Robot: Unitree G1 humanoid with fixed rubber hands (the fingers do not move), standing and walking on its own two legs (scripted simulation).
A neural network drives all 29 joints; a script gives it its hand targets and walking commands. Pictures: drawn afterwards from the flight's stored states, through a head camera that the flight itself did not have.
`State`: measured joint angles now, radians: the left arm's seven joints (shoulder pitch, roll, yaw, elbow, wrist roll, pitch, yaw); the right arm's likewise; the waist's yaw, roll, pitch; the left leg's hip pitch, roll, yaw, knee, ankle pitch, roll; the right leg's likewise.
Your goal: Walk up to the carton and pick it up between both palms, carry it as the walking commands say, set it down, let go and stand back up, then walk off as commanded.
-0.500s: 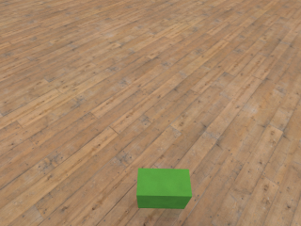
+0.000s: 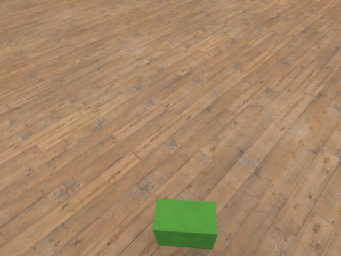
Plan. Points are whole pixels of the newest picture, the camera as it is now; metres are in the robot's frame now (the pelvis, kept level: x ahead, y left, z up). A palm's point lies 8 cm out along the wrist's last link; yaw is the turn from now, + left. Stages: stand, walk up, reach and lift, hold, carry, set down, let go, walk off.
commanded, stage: walk up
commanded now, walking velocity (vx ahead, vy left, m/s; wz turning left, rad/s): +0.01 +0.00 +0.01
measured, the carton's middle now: (185, 224) +0.40 +0.00 -0.64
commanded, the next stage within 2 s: none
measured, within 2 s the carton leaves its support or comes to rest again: neither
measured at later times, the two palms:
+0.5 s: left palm out of the picture -0.01 +0.23 -0.14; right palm out of the picture +0.02 -0.20 -0.14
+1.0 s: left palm out of the picture +0.03 +0.25 -0.14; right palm out of the picture +0.08 -0.19 -0.15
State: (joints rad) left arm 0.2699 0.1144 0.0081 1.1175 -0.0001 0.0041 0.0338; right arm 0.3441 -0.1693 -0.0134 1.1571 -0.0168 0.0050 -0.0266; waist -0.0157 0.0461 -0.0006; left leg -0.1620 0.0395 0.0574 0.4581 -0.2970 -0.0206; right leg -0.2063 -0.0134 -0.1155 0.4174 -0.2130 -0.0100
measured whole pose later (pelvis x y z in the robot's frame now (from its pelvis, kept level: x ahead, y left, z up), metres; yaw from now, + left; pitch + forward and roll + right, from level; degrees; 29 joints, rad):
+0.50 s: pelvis +0.03 +0.02 +0.00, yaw -2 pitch +0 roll -1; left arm 0.32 0.13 -0.02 1.21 0.01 -0.03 0.04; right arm 0.26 -0.15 0.01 1.20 -0.01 -0.04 -0.04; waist 0.02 0.01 0.01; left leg -0.05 0.00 0.11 0.35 -0.30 0.03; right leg -0.14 -0.04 -0.07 0.37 -0.22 0.03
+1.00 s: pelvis +0.07 +0.04 +0.00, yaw -3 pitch +0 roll +1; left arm 0.34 0.12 0.01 1.16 0.02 -0.02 0.05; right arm 0.24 -0.19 -0.03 1.13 -0.02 0.01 -0.02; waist 0.03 0.02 0.03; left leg -0.33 0.07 0.03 0.66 -0.31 -0.03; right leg -0.10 -0.11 -0.10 0.40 -0.28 0.06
